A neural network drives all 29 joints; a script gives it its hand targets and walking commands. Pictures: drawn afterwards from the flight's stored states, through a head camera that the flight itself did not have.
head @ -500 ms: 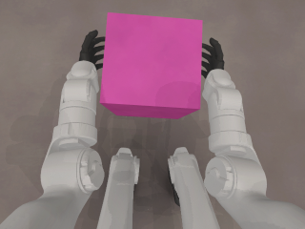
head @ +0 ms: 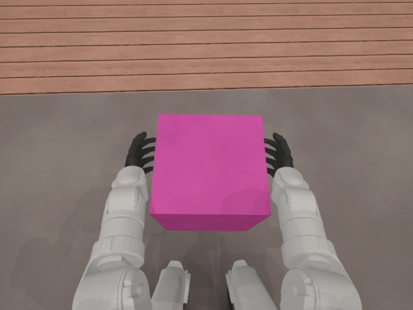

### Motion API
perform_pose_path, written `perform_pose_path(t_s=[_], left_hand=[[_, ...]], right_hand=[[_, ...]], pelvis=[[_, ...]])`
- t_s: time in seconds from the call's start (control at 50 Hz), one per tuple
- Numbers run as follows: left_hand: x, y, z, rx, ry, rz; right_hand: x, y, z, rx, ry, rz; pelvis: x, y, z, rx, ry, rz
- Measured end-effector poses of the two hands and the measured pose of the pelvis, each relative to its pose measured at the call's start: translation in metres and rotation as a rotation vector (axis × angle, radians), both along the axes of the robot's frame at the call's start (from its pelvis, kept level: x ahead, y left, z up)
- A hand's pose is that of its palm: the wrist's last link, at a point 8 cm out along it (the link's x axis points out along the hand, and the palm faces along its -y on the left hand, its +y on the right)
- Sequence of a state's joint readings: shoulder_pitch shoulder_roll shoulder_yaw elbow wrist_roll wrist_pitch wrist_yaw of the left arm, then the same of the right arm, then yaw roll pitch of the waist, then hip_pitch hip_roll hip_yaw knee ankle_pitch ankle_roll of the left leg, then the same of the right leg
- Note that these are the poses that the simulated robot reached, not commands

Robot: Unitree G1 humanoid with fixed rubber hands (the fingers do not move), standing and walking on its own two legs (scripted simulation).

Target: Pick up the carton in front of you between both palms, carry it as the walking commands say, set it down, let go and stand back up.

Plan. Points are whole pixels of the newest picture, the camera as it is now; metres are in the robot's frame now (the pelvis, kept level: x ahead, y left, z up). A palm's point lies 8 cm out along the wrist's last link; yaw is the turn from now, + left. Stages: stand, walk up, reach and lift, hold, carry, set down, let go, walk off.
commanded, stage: reach and lift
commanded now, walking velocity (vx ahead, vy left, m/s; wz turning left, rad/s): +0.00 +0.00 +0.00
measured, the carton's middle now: (208, 180) +0.40 +0.00 -0.11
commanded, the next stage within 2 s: hold in 1.60 s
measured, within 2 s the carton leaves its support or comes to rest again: neither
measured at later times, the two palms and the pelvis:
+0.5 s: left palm (111, 163) +0.34 +0.15 +0.12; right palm (320, 159) +0.34 -0.15 +0.12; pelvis +0.04 -0.01 +0.11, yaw +0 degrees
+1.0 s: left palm (102, 157) +0.34 +0.15 +0.15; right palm (331, 155) +0.34 -0.15 +0.15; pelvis +0.04 +0.00 +0.12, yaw +0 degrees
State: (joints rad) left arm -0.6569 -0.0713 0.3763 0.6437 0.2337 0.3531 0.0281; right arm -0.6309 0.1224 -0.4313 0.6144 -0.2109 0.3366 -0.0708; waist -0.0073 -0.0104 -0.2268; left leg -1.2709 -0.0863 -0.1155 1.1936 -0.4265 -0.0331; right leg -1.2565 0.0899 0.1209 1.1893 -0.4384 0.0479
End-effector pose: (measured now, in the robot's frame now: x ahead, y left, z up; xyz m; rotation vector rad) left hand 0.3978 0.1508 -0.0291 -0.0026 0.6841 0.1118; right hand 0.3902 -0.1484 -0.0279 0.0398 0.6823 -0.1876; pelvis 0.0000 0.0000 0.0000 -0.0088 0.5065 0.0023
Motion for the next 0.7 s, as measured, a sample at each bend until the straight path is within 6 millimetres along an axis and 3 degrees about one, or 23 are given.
perform_pose_path(t_s=[0.4,0.58,0.7], left_hand=[[-0.045,-0.004,0.119,0.011,-0.010,0.021],[-0.062,-0.004,0.163,0.022,-0.032,0.025],[-0.066,-0.004,0.172,0.026,-0.010,0.017]], right_hand=[[-0.039,-0.004,0.116,0.001,-0.009,0.027],[-0.050,-0.004,0.162,-0.023,-0.032,0.058],[-0.055,-0.004,0.172,-0.038,-0.009,0.064]], pelvis=[[0.038,-0.008,0.095,0.010,-0.325,-0.002],[0.045,-0.006,0.114,0.009,-0.481,0.003],[0.041,-0.004,0.116,0.009,-0.544,0.003]])
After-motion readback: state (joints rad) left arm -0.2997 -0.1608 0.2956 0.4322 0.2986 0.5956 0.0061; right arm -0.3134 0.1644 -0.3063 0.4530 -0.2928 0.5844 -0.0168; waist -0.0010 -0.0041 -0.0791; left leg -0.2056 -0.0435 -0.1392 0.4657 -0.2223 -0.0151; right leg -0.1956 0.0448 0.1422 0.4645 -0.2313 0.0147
